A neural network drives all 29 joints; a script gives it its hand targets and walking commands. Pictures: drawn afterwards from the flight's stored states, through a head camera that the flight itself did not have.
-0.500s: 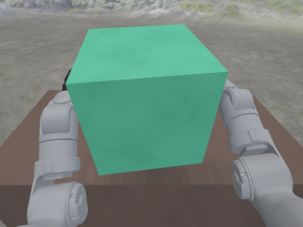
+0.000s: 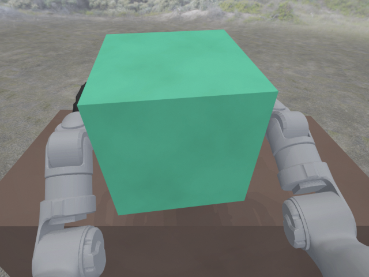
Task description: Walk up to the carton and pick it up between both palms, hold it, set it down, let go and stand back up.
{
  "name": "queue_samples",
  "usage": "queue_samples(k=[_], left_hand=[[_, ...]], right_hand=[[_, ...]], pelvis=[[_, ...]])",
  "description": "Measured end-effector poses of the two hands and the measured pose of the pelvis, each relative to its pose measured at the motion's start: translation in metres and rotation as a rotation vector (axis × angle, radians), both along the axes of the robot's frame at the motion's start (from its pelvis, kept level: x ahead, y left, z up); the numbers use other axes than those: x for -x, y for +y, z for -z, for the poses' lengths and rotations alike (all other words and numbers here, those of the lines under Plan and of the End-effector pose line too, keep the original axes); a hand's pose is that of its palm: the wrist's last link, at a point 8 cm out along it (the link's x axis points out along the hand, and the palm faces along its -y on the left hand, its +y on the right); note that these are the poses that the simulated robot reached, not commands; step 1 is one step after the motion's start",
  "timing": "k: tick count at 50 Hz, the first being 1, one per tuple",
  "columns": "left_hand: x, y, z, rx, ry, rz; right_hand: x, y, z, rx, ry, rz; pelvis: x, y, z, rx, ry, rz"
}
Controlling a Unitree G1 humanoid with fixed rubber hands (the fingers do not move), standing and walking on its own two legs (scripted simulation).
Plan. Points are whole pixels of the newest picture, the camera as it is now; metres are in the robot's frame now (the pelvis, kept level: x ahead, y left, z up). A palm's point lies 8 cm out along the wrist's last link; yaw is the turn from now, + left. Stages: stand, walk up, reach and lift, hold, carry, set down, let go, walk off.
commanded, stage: hold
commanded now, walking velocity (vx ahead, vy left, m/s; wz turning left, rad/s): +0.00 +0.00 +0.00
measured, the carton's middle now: (174, 116) +0.38 +0.00 +0.23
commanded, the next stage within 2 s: none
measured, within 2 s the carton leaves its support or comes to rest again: neither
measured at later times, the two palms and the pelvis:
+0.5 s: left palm (86, 117) +0.36 +0.18 +0.24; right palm (259, 102) +0.37 -0.17 +0.26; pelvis +0.00 +0.00 +0.00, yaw +0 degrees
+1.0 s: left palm (86, 118) +0.36 +0.18 +0.24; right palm (258, 104) +0.37 -0.17 +0.26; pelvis +0.00 +0.00 +0.00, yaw +0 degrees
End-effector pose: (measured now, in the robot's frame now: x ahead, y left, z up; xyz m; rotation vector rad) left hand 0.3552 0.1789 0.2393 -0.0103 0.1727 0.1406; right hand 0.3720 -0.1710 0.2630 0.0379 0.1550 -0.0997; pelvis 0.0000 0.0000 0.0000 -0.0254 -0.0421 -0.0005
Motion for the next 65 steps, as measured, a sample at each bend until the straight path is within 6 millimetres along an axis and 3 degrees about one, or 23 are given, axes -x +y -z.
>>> queue_samples(k=[65], left_hand=[[-0.0031,-0.0022,0.0001,0.012,0.003,0.005]], right_hand=[[-0.0004,-0.0023,-0.0003,-0.002,0.006,0.008]], pelvis=[[0.0009,-0.0005,-0.0002,-0.003,-0.002,0.004]])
